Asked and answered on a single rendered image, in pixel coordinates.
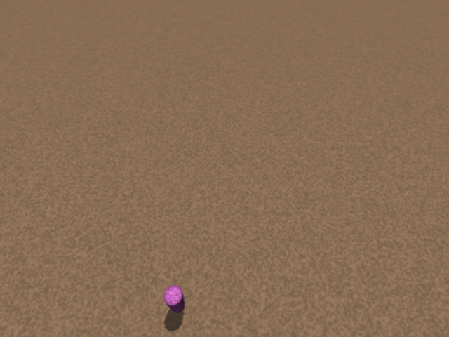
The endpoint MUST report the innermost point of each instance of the cup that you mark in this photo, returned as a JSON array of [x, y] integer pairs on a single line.
[[173, 297]]

